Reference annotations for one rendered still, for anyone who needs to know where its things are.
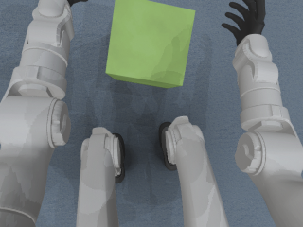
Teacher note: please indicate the left robot upper arm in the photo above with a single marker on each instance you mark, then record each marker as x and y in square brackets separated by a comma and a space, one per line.
[31, 127]

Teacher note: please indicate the left robot forearm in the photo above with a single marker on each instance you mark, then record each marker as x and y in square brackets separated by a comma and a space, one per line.
[45, 53]

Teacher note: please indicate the right robot upper arm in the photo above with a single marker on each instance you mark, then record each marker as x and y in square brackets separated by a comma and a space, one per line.
[274, 163]

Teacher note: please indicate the right robot forearm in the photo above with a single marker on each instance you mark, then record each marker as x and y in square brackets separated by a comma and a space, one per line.
[260, 95]

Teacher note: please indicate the robot left thigh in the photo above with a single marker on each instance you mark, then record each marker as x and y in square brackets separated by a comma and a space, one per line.
[97, 188]

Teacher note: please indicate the carton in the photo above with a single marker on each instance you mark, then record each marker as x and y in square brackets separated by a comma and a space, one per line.
[149, 43]

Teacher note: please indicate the robot right hand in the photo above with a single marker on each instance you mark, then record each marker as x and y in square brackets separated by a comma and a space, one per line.
[253, 22]

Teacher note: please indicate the robot left foot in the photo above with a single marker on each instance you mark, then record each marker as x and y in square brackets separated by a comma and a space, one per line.
[120, 177]

